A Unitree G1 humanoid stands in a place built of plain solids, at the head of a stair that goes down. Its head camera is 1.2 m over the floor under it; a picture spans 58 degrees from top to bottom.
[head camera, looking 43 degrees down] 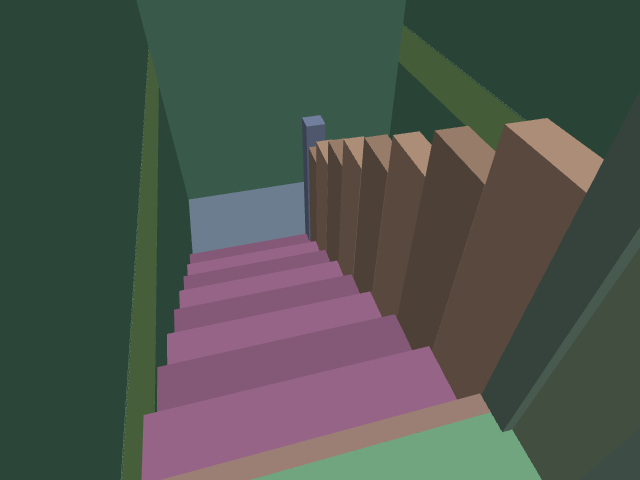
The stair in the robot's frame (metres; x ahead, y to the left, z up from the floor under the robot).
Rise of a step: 0.16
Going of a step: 0.28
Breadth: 1.00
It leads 15 degrees to the left of straight ahead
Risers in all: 9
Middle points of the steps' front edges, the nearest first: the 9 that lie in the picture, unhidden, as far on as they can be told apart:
0.49 0.01 0.00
0.76 0.08 -0.16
1.03 0.16 -0.33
1.30 0.23 -0.49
1.57 0.30 -0.65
1.84 0.37 -0.82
2.11 0.44 -0.98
2.38 0.52 -1.15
2.65 0.59 -1.31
